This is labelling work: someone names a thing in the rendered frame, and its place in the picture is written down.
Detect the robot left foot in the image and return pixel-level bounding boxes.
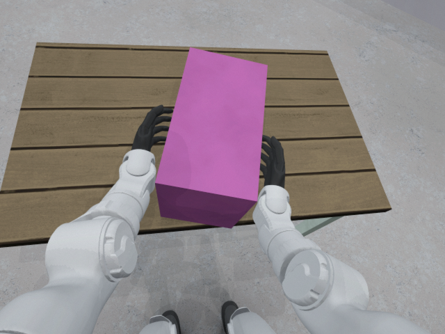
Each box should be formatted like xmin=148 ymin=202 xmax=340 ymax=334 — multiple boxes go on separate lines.
xmin=162 ymin=310 xmax=181 ymax=334

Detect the left robot hand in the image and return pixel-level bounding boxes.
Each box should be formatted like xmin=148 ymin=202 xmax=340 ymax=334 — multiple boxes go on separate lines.
xmin=131 ymin=105 xmax=173 ymax=152

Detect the carton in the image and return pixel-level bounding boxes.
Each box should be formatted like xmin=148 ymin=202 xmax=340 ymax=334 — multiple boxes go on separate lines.
xmin=155 ymin=47 xmax=268 ymax=229

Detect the right robot upper arm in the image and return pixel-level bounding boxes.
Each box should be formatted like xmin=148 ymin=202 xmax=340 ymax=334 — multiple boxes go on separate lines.
xmin=282 ymin=249 xmax=432 ymax=334

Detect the table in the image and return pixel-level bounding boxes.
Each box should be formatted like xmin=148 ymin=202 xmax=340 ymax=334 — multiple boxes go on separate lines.
xmin=0 ymin=42 xmax=392 ymax=248

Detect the robot right foot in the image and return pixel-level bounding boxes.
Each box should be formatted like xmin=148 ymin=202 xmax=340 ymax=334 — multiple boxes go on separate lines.
xmin=222 ymin=301 xmax=238 ymax=334

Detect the robot right forearm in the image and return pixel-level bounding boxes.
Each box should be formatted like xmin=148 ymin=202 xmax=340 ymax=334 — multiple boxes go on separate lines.
xmin=252 ymin=185 xmax=321 ymax=286

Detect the left robot upper arm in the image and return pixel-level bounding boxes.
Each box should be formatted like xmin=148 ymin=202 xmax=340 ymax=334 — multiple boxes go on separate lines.
xmin=0 ymin=217 xmax=138 ymax=334

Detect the right robot hand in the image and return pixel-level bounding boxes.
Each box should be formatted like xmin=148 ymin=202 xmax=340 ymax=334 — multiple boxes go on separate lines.
xmin=260 ymin=135 xmax=285 ymax=188

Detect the robot foot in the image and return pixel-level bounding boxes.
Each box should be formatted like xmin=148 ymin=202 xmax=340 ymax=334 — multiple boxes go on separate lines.
xmin=222 ymin=301 xmax=238 ymax=334
xmin=162 ymin=310 xmax=181 ymax=334

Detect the robot left forearm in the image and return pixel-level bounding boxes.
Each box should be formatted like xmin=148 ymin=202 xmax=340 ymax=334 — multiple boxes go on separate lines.
xmin=45 ymin=149 xmax=156 ymax=276

